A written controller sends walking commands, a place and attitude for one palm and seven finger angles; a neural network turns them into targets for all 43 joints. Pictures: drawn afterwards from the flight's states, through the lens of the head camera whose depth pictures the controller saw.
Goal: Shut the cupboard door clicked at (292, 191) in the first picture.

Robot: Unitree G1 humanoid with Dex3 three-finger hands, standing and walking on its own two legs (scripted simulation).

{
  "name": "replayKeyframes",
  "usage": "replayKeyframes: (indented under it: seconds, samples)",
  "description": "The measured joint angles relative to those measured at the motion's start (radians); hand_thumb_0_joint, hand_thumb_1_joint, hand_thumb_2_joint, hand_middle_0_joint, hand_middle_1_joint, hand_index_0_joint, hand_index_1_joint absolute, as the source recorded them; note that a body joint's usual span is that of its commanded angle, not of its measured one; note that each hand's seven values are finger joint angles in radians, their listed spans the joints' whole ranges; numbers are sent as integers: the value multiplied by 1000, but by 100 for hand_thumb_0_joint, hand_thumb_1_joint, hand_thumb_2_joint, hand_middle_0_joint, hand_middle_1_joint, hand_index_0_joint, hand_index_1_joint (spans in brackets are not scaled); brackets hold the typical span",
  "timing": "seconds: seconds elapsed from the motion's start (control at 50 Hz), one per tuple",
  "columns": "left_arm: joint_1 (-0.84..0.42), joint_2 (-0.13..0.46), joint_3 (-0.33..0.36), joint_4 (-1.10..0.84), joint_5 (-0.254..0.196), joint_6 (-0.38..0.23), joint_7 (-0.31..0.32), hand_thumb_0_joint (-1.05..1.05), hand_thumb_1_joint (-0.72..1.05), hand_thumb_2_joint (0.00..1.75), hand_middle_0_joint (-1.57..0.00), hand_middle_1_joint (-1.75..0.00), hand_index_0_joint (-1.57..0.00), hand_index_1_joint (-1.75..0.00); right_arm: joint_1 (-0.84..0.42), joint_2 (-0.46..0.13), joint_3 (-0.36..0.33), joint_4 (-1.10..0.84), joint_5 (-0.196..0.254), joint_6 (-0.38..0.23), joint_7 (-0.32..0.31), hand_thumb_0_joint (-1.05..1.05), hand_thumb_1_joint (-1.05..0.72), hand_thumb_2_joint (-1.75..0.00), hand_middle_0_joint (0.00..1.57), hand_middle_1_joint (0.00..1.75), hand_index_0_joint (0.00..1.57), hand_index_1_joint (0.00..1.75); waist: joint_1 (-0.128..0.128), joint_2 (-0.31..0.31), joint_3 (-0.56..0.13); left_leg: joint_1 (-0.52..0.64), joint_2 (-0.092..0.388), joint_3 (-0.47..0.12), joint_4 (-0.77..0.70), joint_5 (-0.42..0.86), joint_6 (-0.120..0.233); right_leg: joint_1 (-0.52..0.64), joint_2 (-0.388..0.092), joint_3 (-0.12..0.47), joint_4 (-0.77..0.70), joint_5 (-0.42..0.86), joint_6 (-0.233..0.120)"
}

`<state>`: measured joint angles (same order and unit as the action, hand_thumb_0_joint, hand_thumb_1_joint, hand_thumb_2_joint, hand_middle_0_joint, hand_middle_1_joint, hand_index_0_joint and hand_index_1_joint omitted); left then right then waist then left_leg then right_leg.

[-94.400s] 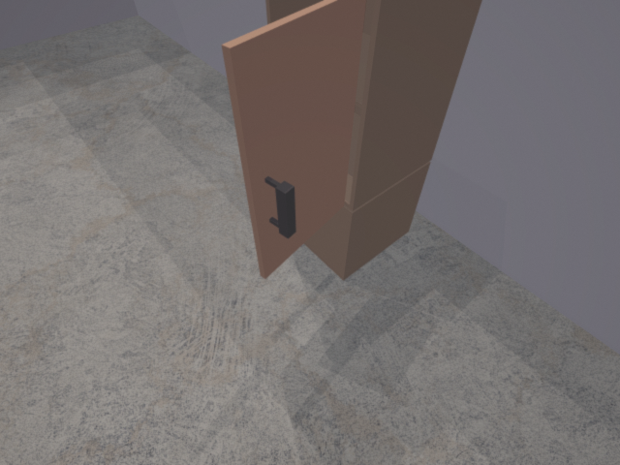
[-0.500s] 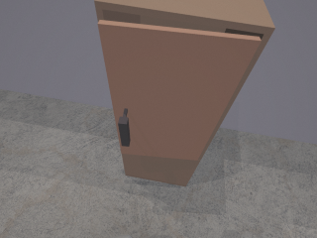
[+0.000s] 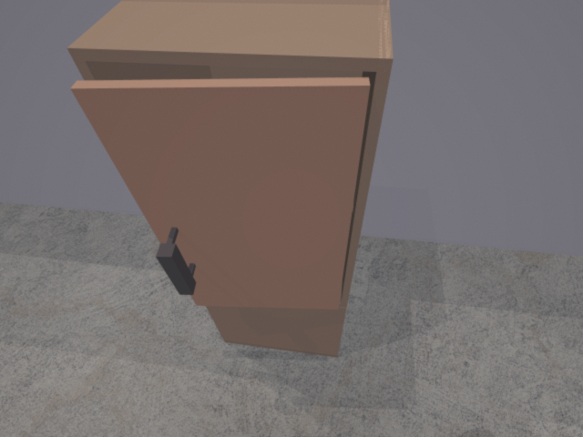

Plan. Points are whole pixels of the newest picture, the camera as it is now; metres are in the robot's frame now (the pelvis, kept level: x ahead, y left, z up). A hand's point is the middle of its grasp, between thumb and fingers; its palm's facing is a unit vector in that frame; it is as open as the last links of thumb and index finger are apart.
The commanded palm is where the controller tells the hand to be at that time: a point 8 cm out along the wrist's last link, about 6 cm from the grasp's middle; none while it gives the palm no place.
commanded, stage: come to a stop and stand still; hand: left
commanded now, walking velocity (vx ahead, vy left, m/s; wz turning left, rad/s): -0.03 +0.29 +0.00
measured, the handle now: (180, 261) +0.42 +0.24 -0.08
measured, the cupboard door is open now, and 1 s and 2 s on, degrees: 6 6 6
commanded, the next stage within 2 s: look again from close up in 0.82 s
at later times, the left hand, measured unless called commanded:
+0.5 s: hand out of the picture -0.01 +0.22 -0.17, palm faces +0.09 -0.98 -0.19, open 7.4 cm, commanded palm none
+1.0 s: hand out of the picture -0.03 +0.20 -0.16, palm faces +0.00 -0.97 -0.23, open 7.4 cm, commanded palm none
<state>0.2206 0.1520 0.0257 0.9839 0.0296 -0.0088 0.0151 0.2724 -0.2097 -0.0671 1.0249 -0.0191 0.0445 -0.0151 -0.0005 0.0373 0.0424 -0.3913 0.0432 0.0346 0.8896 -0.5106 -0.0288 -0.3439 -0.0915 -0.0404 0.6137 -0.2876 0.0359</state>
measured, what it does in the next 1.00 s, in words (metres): steps on the spot: left foot, then right foot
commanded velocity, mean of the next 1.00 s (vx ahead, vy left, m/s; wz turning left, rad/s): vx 0.00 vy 0.02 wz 0.00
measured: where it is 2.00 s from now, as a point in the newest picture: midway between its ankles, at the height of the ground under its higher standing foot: outside the picture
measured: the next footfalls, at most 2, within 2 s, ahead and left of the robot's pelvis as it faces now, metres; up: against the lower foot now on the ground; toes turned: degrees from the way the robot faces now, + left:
left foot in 0.26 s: +0.03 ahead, +0.12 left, +0.00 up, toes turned +1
right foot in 0.60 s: +0.00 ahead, -0.07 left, +0.00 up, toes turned +1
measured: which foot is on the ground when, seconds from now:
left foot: up 0.00-0.24, down 0.26-1.00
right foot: down 0.00-0.26, up 0.28-0.58, down 0.60-1.00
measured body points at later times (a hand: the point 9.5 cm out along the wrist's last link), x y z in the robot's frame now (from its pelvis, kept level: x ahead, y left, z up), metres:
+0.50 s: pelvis -0.03 +0.04 +0.01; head -0.01 +0.06 +0.46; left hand -0.01 +0.27 -0.15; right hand +0.06 -0.18 -0.13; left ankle -0.01 +0.11 -0.73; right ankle -0.08 -0.08 -0.69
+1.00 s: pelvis -0.04 +0.02 +0.01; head -0.04 +0.01 +0.46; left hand -0.03 +0.25 -0.14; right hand -0.05 -0.19 -0.16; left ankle -0.01 +0.11 -0.73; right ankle -0.08 -0.07 -0.73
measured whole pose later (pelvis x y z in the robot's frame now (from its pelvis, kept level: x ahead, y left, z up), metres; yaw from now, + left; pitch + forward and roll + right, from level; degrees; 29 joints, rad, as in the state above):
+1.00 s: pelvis -0.04 +0.02 +0.01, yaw +0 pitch -1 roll +1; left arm 0.32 0.16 -0.03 1.04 0.01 -0.02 0.04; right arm 0.33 -0.17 0.02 1.06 -0.02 0.00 0.00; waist -0.02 0.02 0.01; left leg -0.27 -0.02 0.11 0.49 -0.22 0.05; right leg -0.16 0.01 -0.05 0.52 -0.35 -0.03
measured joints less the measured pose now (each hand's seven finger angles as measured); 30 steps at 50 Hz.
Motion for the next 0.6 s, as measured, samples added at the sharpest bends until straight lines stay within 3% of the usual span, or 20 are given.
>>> replayKeyframes:
  seconds: [0.06, 0.12, 0.18, 0.24, 0.28, 0.32, 0.38, 0.42, 0.48, 0.54, 0.6]
  samples:
    - [-3, 0, 5, -8, 1, 1, 13, 0, 93, 90, -20, -30, -20, -30, -16, 1, 1, -7, 3, 6, 7, 1, -92, -90, 19, 30, 20, 30, 9, -18, 8, -42, -39, 22, 111, 18, -13, 18, -9, -2, -40, 25, -5]
    - [-5, 11, 11, -15, 3, 4, 20, 0, 93, 90, -20, -30, -21, -30, -37, 7, 3, -23, 4, 11, 13, 1, -91, -90, 19, 30, 20, 30, 20, -41, 16, -56, -60, 37, 109, 36, -23, 27, -18, -10, -67, 43, -5]
    - [0, 27, 18, -19, 6, 13, 24, 0, 92, 90, -20, -30, -21, -30, -63, 17, 6, -41, 8, 8, 15, 1, -91, -90, 19, 30, 20, 30, 33, -66, 19, -26, -64, 43, -12, 49, -20, 22, -26, -15, -67, 50, 2]
    - [16, 48, 27, -15, 1, 29, 23, 0, 91, 90, -20, -30, -21, -30, -79, 28, 12, -62, 12, -13, 15, 1, -91, -90, 19, 30, 20, 30, 39, -85, 13, 70, -58, 50, -255, 175, -10, 0, -28, -11, -18, 31, 18]
    - [19, 61, 33, -3, -6, 50, 24, 0, 91, 90, -20, -30, -21, -30, -84, 41, 15, -69, 8, -27, 10, 1, -91, -90, 19, 30, 20, 30, 37, -102, 12, 88, -65, 56, -288, 220, 56, -28, -27, 4, 66, -59, 8]
    - [22, 65, 37, 10, -9, 71, 28, 0, 91, 90, -20, -30, -20, -30, -83, 57, 24, -76, 0, -25, 6, 1, -91, -90, 19, 30, 20, 30, 39, -109, 8, 93, -65, 65, -284, 209, 92, -64, 0, 32, 197, -175, -11]
    - [24, 60, 37, 25, -4, 76, 23, 0, 91, 90, -20, -30, -20, -30, -77, 76, 37, -75, -4, -25, -4, 1, -92, -90, 20, 30, 20, 30, 36, -104, -6, 115, -70, 66, -347, 241, 103, -95, 32, 43, 361, -160, -22]
    - [29, 50, 33, 29, -4, 69, 19, 0, 91, 90, -20, -30, -20, -30, -76, 77, 37, -73, -2, -28, -11, 0, -93, -90, 20, 30, 20, 30, 35, -100, -14, 125, -78, 69, -393, 270, 108, -86, 41, 39, 394, -133, -21]
    - [37, 30, 22, 35, -5, 61, 17, 0, 91, 90, -20, -30, -20, -30, -74, 75, 40, -64, -3, -36, -13, 0, -93, -90, 20, 30, 20, 30, 34, -90, -20, 133, -90, 74, -444, 304, 117, -25, 44, 18, 310, -147, -15]
    - [40, 8, 8, 46, -8, 54, 17, 0, 91, 90, -20, -30, -20, -30, -69, 74, 39, -52, -4, -44, -17, 0, -93, -90, 20, 30, 20, 30, 24, -76, -21, 134, -100, 80, -469, 324, 120, 64, 47, 4, 132, -171, -16]
    - [46, 4, 1, 59, -9, 37, 25, 0, 92, 90, -20, -30, -20, -30, -55, 73, 38, -32, 3, -48, -17, 0, -93, -90, 20, 30, 20, 30, 20, -76, -25, 119, -112, 92, -455, 325, 115, 162, 46, 6, -95, -51, -21]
